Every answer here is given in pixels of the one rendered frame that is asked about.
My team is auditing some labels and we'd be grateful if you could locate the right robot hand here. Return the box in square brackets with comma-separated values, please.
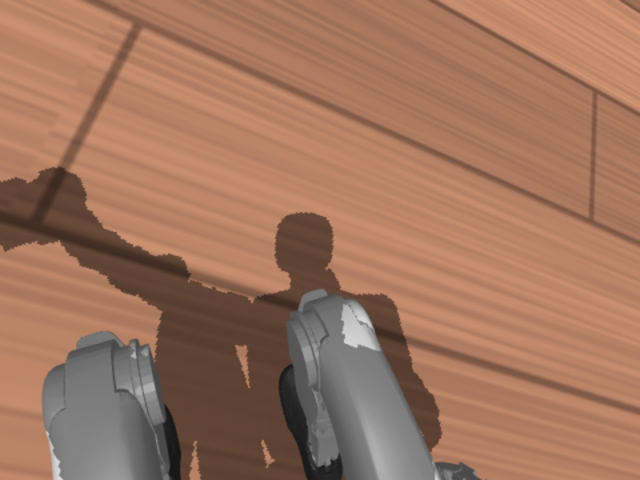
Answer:
[435, 462, 487, 480]

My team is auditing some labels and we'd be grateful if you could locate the left robot foot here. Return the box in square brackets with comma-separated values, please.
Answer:
[163, 404, 181, 480]

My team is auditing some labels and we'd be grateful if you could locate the right robot foot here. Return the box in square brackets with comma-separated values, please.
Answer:
[279, 364, 343, 480]

